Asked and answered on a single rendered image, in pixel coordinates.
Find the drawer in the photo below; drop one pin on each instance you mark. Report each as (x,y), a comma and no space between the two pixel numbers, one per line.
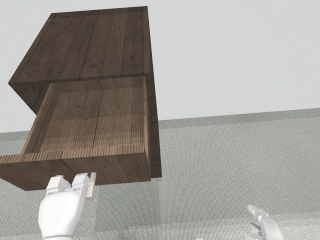
(88,126)

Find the handle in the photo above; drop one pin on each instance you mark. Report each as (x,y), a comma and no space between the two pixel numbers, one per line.
(90,192)

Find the cabinet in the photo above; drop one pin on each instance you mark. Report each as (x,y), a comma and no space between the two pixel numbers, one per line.
(91,45)

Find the left robot hand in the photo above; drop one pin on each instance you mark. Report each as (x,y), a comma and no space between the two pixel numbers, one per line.
(60,211)

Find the right robot hand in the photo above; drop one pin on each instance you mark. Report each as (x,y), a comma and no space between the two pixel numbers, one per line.
(268,229)

